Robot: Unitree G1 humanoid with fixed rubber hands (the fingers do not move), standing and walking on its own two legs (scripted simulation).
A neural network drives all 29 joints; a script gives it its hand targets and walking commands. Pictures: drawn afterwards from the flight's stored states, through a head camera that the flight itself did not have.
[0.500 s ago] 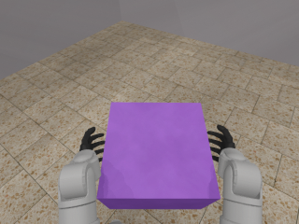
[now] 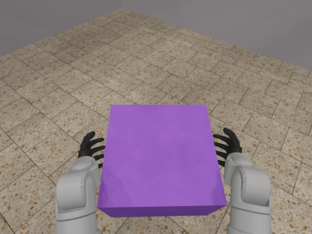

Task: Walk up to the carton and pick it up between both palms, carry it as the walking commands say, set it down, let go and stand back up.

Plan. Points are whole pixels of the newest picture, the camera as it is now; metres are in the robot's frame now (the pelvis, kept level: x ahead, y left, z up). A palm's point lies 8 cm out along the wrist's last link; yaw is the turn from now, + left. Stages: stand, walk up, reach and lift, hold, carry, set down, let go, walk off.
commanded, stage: carry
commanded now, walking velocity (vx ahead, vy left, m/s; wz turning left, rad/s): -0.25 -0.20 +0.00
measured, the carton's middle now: (159, 160) +0.32 +0.02 +0.01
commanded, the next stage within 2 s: none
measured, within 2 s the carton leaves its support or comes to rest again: neither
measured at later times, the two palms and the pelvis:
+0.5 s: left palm out of the picture +0.06 +0.04 +0.07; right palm out of the picture +0.08 -0.30 +0.09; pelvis -0.20 -0.14 +0.00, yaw +0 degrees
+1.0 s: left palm out of the picture -0.06 -0.07 +0.09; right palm out of the picture -0.05 -0.41 +0.10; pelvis -0.33 -0.24 +0.00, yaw +2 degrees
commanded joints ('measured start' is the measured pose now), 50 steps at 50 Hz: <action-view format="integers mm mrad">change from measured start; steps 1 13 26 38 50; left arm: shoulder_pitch -520 -489 -605 -563 -597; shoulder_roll -914 -923 -922 -954 -938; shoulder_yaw -803 -720 -834 -703 -776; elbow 0 -39 -72 24 16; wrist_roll -480 -370 -462 -413 -435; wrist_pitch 5 -39 -12 -28 -6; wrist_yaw -437 -400 -417 -432 -429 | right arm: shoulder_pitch -367 -539 -439 -612 -500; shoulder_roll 870 905 900 934 932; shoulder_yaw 710 805 729 810 743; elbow -8 -99 -26 -67 63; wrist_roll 399 534 451 513 470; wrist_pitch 34 34 29 26 46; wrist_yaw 329 365 359 362 379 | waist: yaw -54 -47 -68 -56 -58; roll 222 -238 234 -250 -1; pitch -343 -387 -289 -303 -253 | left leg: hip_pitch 240 19 160 -45 67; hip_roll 147 -151 107 -150 -65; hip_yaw -86 47 -70 20 -49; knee -73 225 -247 317 -192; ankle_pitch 279 -332 -133 -266 -312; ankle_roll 89 68 126 16 66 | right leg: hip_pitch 121 272 7 192 146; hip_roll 39 -220 20 -201 -132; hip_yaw -77 126 -64 62 69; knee -327 -408 25 -436 -450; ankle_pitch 70 504 -28 320 80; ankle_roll -10 -218 6 -121 -67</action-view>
